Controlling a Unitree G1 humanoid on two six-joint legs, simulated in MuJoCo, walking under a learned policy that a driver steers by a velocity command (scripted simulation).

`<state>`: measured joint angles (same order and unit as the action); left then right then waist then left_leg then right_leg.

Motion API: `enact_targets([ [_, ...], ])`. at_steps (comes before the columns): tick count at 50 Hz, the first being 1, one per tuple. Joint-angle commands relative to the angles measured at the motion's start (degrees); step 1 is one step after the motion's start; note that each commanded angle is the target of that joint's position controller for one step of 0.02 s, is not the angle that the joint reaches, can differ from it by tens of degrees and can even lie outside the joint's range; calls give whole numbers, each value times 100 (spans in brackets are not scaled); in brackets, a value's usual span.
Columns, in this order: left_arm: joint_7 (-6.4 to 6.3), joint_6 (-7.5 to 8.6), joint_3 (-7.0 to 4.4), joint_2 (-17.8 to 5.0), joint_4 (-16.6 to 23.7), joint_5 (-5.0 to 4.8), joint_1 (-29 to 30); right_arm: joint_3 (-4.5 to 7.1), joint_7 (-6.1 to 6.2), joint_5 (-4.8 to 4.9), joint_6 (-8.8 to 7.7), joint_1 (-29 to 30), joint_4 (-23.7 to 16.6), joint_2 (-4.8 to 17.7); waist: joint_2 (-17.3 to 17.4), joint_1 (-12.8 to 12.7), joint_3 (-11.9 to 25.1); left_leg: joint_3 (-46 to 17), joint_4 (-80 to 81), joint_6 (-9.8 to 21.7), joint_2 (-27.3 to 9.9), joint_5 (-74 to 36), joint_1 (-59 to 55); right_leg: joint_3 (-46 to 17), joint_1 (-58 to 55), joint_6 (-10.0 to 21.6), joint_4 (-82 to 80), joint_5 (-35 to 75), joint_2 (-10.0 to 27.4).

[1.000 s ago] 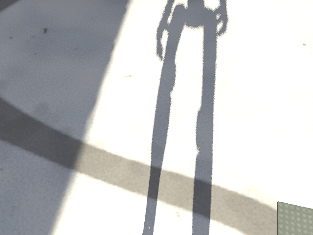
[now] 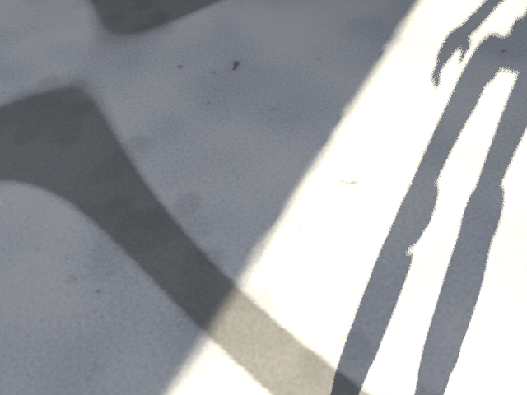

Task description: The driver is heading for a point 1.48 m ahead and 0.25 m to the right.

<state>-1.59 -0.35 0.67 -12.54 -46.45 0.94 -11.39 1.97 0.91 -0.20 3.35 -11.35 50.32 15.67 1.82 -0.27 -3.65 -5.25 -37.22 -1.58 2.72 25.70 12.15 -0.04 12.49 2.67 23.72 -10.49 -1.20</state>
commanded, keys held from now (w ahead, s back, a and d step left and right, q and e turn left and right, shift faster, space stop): no key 0.86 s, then w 0.14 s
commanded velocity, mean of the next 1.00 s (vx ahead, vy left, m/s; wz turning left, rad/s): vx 0.02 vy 0.00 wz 0.02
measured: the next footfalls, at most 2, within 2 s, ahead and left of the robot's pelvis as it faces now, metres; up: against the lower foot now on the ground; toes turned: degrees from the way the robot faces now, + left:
left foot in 0.08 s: +0.00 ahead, +0.13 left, +0.00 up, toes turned -5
left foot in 1.58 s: +0.41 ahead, +0.04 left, +0.00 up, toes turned +2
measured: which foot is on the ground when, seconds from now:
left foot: up 0.00-0.06, down 0.08-1.00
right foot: down 0.00-1.00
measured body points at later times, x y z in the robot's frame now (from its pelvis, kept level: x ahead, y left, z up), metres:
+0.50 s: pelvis -0.01 +0.02 +0.00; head -0.01 +0.03 +0.45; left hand +0.02 +0.28 -0.15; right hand +0.02 -0.23 -0.15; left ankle -0.04 +0.13 -0.74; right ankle +0.02 -0.09 -0.74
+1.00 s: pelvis +0.01 +0.02 +0.00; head +0.01 +0.02 +0.45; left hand +0.01 +0.26 -0.16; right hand -0.02 -0.21 -0.16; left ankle -0.04 +0.13 -0.74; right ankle +0.02 -0.09 -0.74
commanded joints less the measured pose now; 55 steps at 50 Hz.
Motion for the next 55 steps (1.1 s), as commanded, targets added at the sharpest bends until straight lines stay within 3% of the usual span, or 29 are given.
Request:
enact_targets([
  [1, 5, 25, -251, -988, 126, -1, -44, 32, 49, 26, -30, -392, 38, 328, -1070, 74, 591, 340, 1057, 43, 7, -631, -296, -1128, -564, 684, -432, 1826, 1128],
  [2, 10, 6, -259, -1001, 95, -16, 9, 9, 63, 11, -61, -468, 127, 304, -997, 154, 570, 368, 1674, 98, -34, -1256, -609, -1104, -392, 555, -390, 1550, 1070],
  [4, 39, 33, -235, -887, 64, -34, -82, 15, 94, -113, -167, -359, 169, 564, -662, 61, 600, -280, 1881, 234, -567, -1977, -1212, -1129, 182, 180, -403, 739, 956],
  [5, 66, 31, -239, -817, 50, -67, -191, 47, 82, -84, -196, -178, 233, 767, -152, -165, 368, -453, 1665, 381, -747, -2026, -723, -790, 163, 76, -536, 82, 589],
  [7, 59, -11, -235, -789, -135, -45, -71, -50, 41, -44, -268, -63, 350, 438, 72, -65, 105, -476, 1923, 415, -729, -1402, -17, -636, -349, 10, -479, -12, 478],
  [9, 71, -13, -255, -829, -271, -28, -138, -70, 77, -47, -312, -138, 505, 457, 184, -75, 99, -453, 2045, 384, -678, -1427, 12, -643, -489, 43, -388, 326, 535],
  [25, 37, 14, -144, -627, -1208, -42, -436, -180, 114, -19, -379, -432, 1158, 288, -157, -46, 16, -401, 2155, 503, -676, -1468, -106, -613, -370, -95, -502, 342, 555],
  [43, -32, 18, -82, -352, -1703, -44, -700, -241, 152, -19, -399, -799, 1442, -7, -161, -42, -17, -297, 2019, 504, -635, -1798, -125, -590, -342, -91, -375, 551, 577],
  [44, -30, 13, -73, -312, -1730, -38, -734, -246, 152, -28, -397, -872, 1464, -33, -145, -28, 100, -299, 2099, 523, -601, -1301, -152, -558, -388, -87, -386, 129, 518],
  [47, 11, -30, -141, -370, -1617, 21, -602, -97, 137, -43, -323, -1012, 1422, 272, 228, 68, -239, -697, 2287, 864, -626, 1249, 128, -205, 281, 50, 293, -1800, 45],
  [49, 82, 4, -117, -161, -1411, 98, -287, -7, 123, -49, -307, -1386, 1454, 393, 615, 262, -684, -1601, 2806, 1258, -1239, 2297, 18, 137, 1178, 57, 1138, -1804, -145],
  [51, 128, 131, -118, -116, -1214, 148, -82, 56, 113, -77, -367, -1445, 1441, 389, 678, 288, -894, -2118, 3031, 1562, -1768, 1967, -70, 240, 1598, 89, 1755, -1328, 157],
  [53, 184, 271, -172, -219, -1081, 105, -91, 108, 86, -117, -465, -1370, 1388, 431, 589, 186, -820, -1942, 2868, 1588, -1783, 1228, -281, 198, 1654, 155, 1658, -1470, 293],
  [55, 217, 385, -206, -144, -1167, 19, -582, 128, 64, -46, -535, -1067, 1294, 376, 475, -162, -684, -1337, 2470, 1368, -1448, 567, 206, 427, 490, 209, 723, -954, 139],
])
